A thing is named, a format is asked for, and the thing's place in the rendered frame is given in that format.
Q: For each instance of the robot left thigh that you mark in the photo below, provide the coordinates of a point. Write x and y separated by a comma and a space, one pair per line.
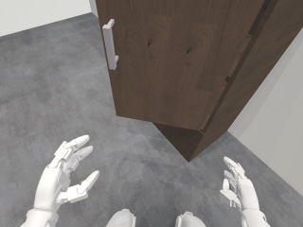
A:
122, 219

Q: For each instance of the robot thigh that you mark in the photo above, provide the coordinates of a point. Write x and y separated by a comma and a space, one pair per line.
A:
122, 219
187, 220

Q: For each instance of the handle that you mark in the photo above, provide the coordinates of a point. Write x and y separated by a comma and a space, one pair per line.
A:
109, 44

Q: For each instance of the robot right thigh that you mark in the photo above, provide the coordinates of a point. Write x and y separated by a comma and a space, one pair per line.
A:
187, 220

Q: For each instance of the robot right hand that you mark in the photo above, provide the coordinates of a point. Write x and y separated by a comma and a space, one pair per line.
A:
246, 196

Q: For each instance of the cupboard door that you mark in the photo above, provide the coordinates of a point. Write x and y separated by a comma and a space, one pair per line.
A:
173, 55

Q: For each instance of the robot left forearm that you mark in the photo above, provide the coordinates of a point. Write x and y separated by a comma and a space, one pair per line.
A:
38, 217

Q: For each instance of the robot left hand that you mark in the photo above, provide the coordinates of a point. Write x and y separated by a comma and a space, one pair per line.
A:
55, 177

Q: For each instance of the robot right forearm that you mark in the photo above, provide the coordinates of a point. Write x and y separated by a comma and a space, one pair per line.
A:
253, 218

